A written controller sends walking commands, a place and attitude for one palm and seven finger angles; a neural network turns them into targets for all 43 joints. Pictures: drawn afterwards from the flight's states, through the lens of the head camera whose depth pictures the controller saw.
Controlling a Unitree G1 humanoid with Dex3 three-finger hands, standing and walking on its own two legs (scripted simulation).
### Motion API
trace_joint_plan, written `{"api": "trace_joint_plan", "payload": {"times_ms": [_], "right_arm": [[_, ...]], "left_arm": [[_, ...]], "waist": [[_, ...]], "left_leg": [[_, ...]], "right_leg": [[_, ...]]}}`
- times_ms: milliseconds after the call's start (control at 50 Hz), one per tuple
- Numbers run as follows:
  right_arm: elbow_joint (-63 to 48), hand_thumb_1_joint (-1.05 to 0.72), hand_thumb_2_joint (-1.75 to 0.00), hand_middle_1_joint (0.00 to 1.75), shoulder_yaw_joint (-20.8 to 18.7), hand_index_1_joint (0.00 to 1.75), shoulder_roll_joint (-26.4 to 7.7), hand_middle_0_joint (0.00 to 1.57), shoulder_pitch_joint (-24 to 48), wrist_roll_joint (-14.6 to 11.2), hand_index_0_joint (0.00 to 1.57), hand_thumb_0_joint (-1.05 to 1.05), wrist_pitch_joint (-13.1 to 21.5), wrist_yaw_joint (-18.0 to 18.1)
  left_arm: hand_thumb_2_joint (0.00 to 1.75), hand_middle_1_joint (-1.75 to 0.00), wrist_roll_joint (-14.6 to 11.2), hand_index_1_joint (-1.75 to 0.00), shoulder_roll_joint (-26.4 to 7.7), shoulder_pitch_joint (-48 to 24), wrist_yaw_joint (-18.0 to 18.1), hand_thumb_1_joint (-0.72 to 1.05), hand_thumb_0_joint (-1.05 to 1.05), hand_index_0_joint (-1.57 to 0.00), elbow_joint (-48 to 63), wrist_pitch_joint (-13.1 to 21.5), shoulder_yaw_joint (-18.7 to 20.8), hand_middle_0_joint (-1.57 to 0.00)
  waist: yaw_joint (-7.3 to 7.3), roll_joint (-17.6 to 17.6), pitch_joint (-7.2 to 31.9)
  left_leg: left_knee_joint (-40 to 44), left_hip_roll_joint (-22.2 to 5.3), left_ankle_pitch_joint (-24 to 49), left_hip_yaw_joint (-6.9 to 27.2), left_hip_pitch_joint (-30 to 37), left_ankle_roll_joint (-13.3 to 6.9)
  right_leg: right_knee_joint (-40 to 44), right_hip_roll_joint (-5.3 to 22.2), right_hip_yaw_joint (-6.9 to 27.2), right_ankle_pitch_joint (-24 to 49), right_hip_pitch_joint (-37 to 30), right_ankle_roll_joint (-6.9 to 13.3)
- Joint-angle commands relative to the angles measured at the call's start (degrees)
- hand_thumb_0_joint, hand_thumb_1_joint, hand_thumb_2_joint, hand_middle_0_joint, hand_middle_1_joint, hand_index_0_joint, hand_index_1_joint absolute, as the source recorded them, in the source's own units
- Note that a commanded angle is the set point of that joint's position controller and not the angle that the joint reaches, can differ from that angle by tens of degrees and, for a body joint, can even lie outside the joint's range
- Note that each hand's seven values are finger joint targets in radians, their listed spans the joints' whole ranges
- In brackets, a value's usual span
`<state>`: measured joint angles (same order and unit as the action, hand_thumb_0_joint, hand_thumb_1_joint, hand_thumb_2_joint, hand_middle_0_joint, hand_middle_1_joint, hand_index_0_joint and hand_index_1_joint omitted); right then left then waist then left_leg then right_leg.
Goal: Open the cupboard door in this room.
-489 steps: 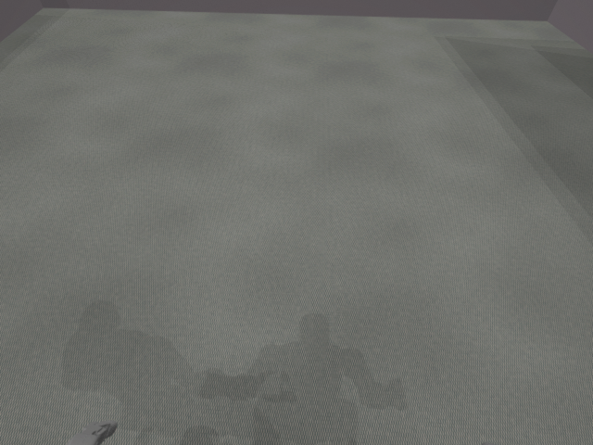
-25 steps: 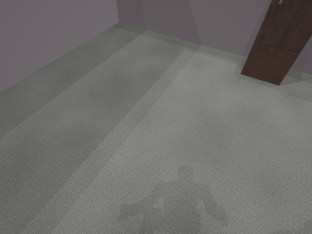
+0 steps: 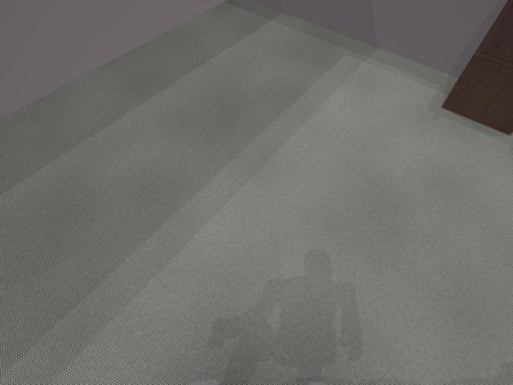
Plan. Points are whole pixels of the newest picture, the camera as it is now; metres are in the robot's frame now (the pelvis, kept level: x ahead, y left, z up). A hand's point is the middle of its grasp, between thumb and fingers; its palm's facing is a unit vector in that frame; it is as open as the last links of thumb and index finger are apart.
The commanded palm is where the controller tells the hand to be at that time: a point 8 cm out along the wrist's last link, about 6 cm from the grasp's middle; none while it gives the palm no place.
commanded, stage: turn or walk to find it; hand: left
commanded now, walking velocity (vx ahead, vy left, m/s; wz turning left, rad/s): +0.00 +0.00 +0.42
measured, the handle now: out of the picture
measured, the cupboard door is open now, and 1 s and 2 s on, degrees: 0 0 0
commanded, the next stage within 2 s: none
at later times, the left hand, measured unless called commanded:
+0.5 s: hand out of the picture -0.02 +0.11 -0.13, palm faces +0.27 -0.92 -0.29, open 7.4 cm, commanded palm none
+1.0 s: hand out of the picture -0.20 +0.15 -0.17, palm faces +0.52 -0.82 -0.23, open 7.4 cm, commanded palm none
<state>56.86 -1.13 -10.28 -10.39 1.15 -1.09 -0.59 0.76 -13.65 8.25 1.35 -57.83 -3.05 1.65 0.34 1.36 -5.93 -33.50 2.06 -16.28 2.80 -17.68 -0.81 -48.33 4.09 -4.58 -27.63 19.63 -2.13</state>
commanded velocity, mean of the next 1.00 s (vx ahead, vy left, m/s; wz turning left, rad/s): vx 0.00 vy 0.00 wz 0.42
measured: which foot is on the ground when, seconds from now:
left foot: down 0.00-0.24, up 0.26-0.80, down 0.82-1.00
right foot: up 0.00-0.20, down 0.22-0.82, up 0.84-1.00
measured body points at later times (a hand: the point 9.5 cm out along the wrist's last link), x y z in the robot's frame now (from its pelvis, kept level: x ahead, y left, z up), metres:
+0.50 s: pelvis -0.03 -0.09 +0.01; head +0.00 -0.12 +0.46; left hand -0.03 +0.16 -0.11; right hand +0.08 -0.34 -0.15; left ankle -0.11 +0.08 -0.62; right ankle -0.02 -0.16 -0.73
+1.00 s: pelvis -0.11 -0.05 +0.01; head -0.11 -0.01 +0.46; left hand -0.22 +0.19 -0.15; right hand +0.10 -0.21 -0.11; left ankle -0.14 +0.03 -0.73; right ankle -0.04 -0.18 -0.66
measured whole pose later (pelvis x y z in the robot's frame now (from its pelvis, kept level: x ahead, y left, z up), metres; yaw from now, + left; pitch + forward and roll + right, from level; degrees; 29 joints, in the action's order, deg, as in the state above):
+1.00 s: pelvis -0.11 -0.05 +0.01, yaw +28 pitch -2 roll -1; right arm 55.3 -1.2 -10.5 -7.4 0.8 -1.5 0.0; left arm 1.3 -15.4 14.7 0.9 -58.5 -3.5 3.5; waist -2.6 2.7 -3.4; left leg -27.6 1.0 -14.9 -1.8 -11.2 -3.2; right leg -60.4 5.4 -3.3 -22.9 26.1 -4.1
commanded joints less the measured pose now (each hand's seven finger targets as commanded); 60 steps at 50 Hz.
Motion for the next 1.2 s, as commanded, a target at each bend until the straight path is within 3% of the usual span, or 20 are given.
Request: {"api": "trace_joint_plan", "payload": {"times_ms": [0, 100, 180, 200, 220, 240, 260, 300, 340, 420, 660, 720, 760, 780, 800, 820, 840, 860, 940, 1180], "right_arm": [[-2.6, -0.90, -0.90, 0.30, -4.1, 0.30, -14.2, 0.20, -4.8, 0.2, 0.20, 0.00, 0.9, 2.2], [-3.2, -0.90, -0.90, 0.30, -4.9, 0.30, -14.1, 0.20, -5.8, 0.4, 0.20, 0.00, 0.3, 2.1], [-4.7, -0.90, -0.90, 0.30, -5.2, 0.30, -13.0, 0.20, -2.5, -0.1, 0.20, 0.00, -0.4, 1.5], [-5.2, -0.90, -0.90, 0.30, -4.9, 0.30, -10.2, 0.20, -2.6, -0.5, 0.20, 0.00, -0.5, 1.0], [-6.8, -0.90, -0.90, 0.30, -4.3, 0.30, -7.1, 0.20, -1.4, -0.2, 0.20, 0.00, -0.4, 1.0], [-6.9, -0.90, -0.90, 0.30, -4.9, 0.30, -9.9, 0.20, 0.7, 0.3, 0.20, 0.00, -0.7, 1.0], [-5.6, -0.90, -0.90, 0.30, -5.1, 0.30, -10.0, 0.20, -1.0, 0.7, 0.20, 0.00, -1.5, 0.9], [-3.0, -0.90, -0.90, 0.30, -5.1, 0.30, -9.0, 0.20, -3.3, 0.5, 0.20, 0.00, -2.1, 0.2], [-1.7, -0.90, -0.90, 0.30, -4.6, 0.30, -7.8, 0.20, -5.1, 0.3, 0.20, 0.00, -2.3, -0.2], [-1.9, -0.90, -0.90, 0.30, -4.4, 0.30, -8.6, 0.20, -3.4, 0.2, 0.20, 0.00, -2.7, 0.0], [-4.4, -0.90, -0.90, 0.30, -2.2, 0.30, -6.9, 0.20, 5.2, -0.8, 0.20, 0.00, -1.2, 0.3], [-3.9, -0.90, -0.90, 0.30, -2.2, 0.30, -6.6, 0.20, 2.6, -1.0, 0.20, 0.00, -0.7, 0.4], [-3.1, -0.90, -0.90, 0.30, -2.5, 0.30, -7.5, 0.20, -0.8, -0.8, 0.20, 0.00, -0.2, 0.4], [-2.9, -0.90, -0.90, 0.30, -3.2, 0.30, -10.7, 0.20, -2.1, -0.6, 0.20, 0.00, 0.2, 0.4], [-3.4, -0.90, -0.90, 0.30, -4.3, 0.30, -15.7, 0.20, -3.0, -0.1, 0.20, 0.00, 0.3, 0.6], [-3.0, -0.90, -0.90, 0.30, -4.6, 0.30, -17.5, 0.20, -3.9, 0.0, 0.20, 0.00, -0.3, 0.9], [-2.9, -0.90, -0.90, 0.30, -4.1, 0.30, -15.7, 0.20, -2.2, 0.1, 0.20, 0.00, -0.2, 1.4], [-3.2, -0.90, -0.90, 0.30, -3.7, 0.30, -14.4, 0.20, 0.0, 0.1, 0.20, 0.00, 0.0, 1.8], [-4.5, -0.90, -0.90, 0.30, -3.1, 0.30, -12.4, 0.20, 3.2, -0.3, 0.20, 0.00, 0.5, 1.8], [-3.4, -0.90, -0.90, 0.30, -4.4, 0.30, -12.4, 0.20, -4.5, 0.3, 0.20, 0.00, 0.5, 1.8]], "left_arm": [[0.90, -0.30, 0.0, -0.30, -5.1, -1.3, 0.1, 0.90, 0.00, -0.20, 6.5, 2.0, 1.9, -0.20], [0.90, -0.30, -0.7, -0.30, -3.4, -0.9, 0.1, 0.90, 0.00, -0.20, 7.1, 2.4, 1.6, -0.20], [0.90, -0.30, -0.6, -0.30, -5.4, 7.0, 0.3, 0.90, 0.00, -0.20, 5.1, 2.9, 2.4, -0.20], [0.90, -0.30, 0.2, -0.30, -9.3, 8.5, 0.6, 0.90, 0.00, -0.20, 4.9, 3.3, 3.2, -0.20], [0.90, -0.30, 0.8, -0.30, -14.0, 8.1, 0.8, 0.90, 0.00, -0.20, 5.7, 3.4, 4.1, -0.20], [0.90, -0.30, 0.4, -0.30, -13.4, 7.1, 0.9, 0.90, 0.00, -0.20, 6.6, 3.1, 3.6, -0.20], [0.90, -0.30, 0.4, -0.30, -10.7, 3.3, 1.1, 0.90, 0.00, -0.20, 7.3, 3.6, 3.8, -0.20], [0.90, -0.30, 0.2, -0.30, -7.8, -0.9, 0.8, 0.90, 0.00, -0.20, 8.1, 3.3, 2.6, -0.20], [0.90, -0.30, 0.2, -0.30, -6.3, 0.5, 0.4, 0.90, 0.00, -0.20, 8.1, 3.9, 2.0, -0.20], [0.90, -0.30, 0.0, -0.30, -6.4, 6.2, 0.6, 0.90, 0.00, -0.20, 6.6, 4.1, 1.9, -0.20], [0.90, -0.30, 1.2, -0.30, -9.5, 12.6, 0.9, 0.90, 0.00, -0.20, 3.5, 3.7, 3.0, -0.20], [0.90, -0.30, 1.1, -0.30, -10.2, 11.0, 0.7, 0.90, 0.00, -0.20, 2.8, 3.3, 3.3, -0.20], [0.90, -0.30, 0.5, -0.30, -9.9, 8.8, 0.5, 0.90, 0.00, -0.20, 2.8, 2.9, 3.4, -0.20], [0.90, -0.30, 0.1, -0.30, -8.0, 9.0, 0.3, 0.90, 0.00, -0.20, 3.5, 2.5, 3.1, -0.20], [0.90, -0.30, -0.1, -0.30, -4.9, 7.4, -0.1, 0.90, 0.00, -0.20, 5.3, 2.1, 2.2, -0.20], [0.90, -0.30, 0.4, -0.30, -4.8, 4.7, 0.1, 0.90, 0.00, -0.20, 6.5, 1.3, 1.9, -0.20], [0.90, -0.30, 0.6, -0.30, -5.0, 4.1, 0.0, 0.90, 0.00, -0.20, 6.1, 0.8, 2.2, -0.20], [0.90, -0.30, 0.7, -0.30, -4.9, 3.6, -0.1, 0.90, 0.00, -0.20, 5.1, 0.5, 2.4, -0.20], [0.90, -0.30, 0.6, -0.30, -5.1, 7.3, -0.7, 0.90, 0.00, -0.20, 3.0, 0.8, 2.7, -0.20], [0.90, -0.30, 0.0, -0.30, -3.6, -0.2, 0.0, 0.90, 0.00, -0.20, 7.0, 1.1, 2.3, -0.20]], "waist": [[1.39, -11.0, 10.5], [1.89, -9.6, 12.8], [-1.97, -7.7, 12.3], [-2.70, 1.4, 11.7], [-3.32, 16.7, 8.5], [-3.49, 11.6, 6.3], [-1.31, 14.5, 3.5], [1.73, 5.8, -0.7], [1.89, 6.0, -0.1], [-0.04, 7.8, 2.1], [-3.90, 8.5, 7.8], [-2.29, 8.8, 9.0], [0.29, 6.5, 9.7], [1.25, -2.0, 10.3], [2.21, -17.4, 8.2], [3.14, -15.1, 6.4], [2.32, -11.5, 4.5], [1.32, -13.9, 2.9], [-1.13, -7.9, 3.2], [1.81, -9.4, 6.4]], "left_leg": [[11.7, -16.3, 30.8, 21.0, 13.8, -11.3], [9.5, -13.6, 35.1, 20.3, 13.9, -9.9], [6.1, -7.5, 17.5, 16.7, -0.3, -3.9], [-0.4, -3.0, 4.6, 11.5, -10.7, -0.4], [-13.9, 3.1, -14.0, 1.7, -19.3, 3.0], [-24.0, 0.3, -16.8, 3.3, -16.5, 2.5], [-29.4, -1.4, -13.9, 5.5, -15.6, 2.2], [-35.4, -2.1, -8.1, 3.1, -14.3, 2.5], [-37.1, -1.6, -2.9, 1.0, -14.2, 3.5], [-37.0, -2.3, -1.0, 0.3, -15.4, 5.1], [-13.1, -4.2, -12.4, -4.6, -6.7, 3.9], [-3.3, -3.4, -8.0, -7.0, -0.2, 3.0], [7.9, -4.1, 2.6, -6.8, 8.9, 2.1], [13.0, -9.5, 6.4, 0.5, 15.7, 0.0], [16.5, -22.1, 18.5, 16.9, 18.4, -5.1], [18.1, -26.0, 21.1, 17.6, 12.5, -9.9], [18.6, -23.8, 18.6, 14.6, 9.5, -10.3], [18.6, -20.8, 17.7, 13.3, 7.9, -9.1], [17.7, -15.1, 16.8, 7.5, 7.6, -7.3], [15.6, -15.6, 20.5, 17.0, 11.3, -10.2]], "right_leg": [[-9.5, -1.0, 5.6, -2.5, 9.6, -0.5], [3.3, -3.3, 5.3, -0.6, 3.6, -0.9], [25.7, -3.0, 3.3, 15.6, -14.9, -1.0], [30.3, 5.8, 11.1, 13.9, -22.6, 1.1], [33.1, 20.1, 27.1, 16.6, -21.2, 6.8], [33.4, 23.3, 26.5, 18.9, -11.1, 10.4], [35.2, 20.3, 24.2, 14.5, -5.5, 9.9], [33.7, 14.7, 15.8, 16.0, -1.9, 7.9], [31.7, 10.6, 8.3, 23.9, -4.9, 6.3], [30.8, 11.0, 6.2, 30.0, -11.0, 5.8], [26.1, 17.5, 6.5, 42.7, -18.4, 12.2], [23.8, 17.1, 4.2, 39.8, -16.0, 10.4], [19.8, 15.2, 0.1, 31.0, -9.5, 6.3], [12.7, 11.4, -3.3, 20.8, -1.3, 2.9], [1.2, 4.0, -6.1, -2.1, 11.1, -1.2], [-6.8, 2.7, -1.4, -7.5, 11.2, -1.2], [-10.4, 3.2, 1.5, -4.4, 11.1, -1.1], [-12.3, 3.1, 2.6, -1.6, 11.9, -1.4], [-15.5, 1.6, 3.2, 6.3, 10.9, -2.4], [-2.8, -0.2, 4.4, 1.8, 8.1, -2.7]]}}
